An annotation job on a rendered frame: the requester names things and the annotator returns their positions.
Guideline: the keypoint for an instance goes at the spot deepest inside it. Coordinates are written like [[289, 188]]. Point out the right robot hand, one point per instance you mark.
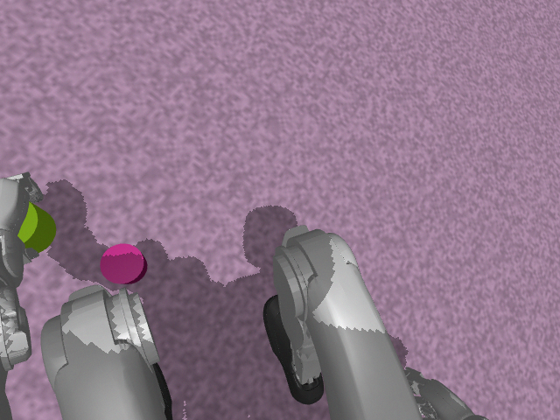
[[436, 401]]

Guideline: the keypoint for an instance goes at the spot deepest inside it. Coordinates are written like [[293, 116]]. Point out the left robot arm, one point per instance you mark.
[[15, 338]]

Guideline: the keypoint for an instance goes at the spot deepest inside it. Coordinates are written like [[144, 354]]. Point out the left robot hand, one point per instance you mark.
[[15, 193]]

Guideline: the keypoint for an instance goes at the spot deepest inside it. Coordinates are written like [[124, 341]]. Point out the right robot foot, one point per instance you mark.
[[281, 347]]

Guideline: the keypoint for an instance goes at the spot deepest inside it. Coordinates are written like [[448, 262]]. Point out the left robot foot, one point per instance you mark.
[[165, 392]]

